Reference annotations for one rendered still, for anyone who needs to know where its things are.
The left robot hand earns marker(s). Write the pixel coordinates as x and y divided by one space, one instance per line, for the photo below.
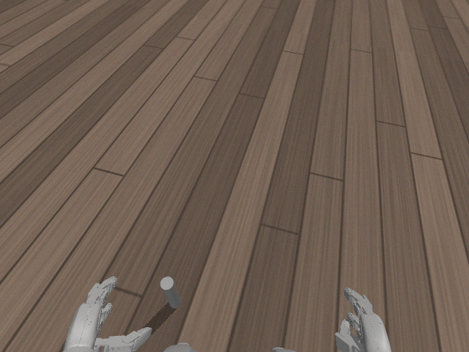
89 317

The right robot hand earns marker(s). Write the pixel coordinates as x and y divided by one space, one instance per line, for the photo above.
372 336

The can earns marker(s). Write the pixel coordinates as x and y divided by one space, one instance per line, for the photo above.
170 291

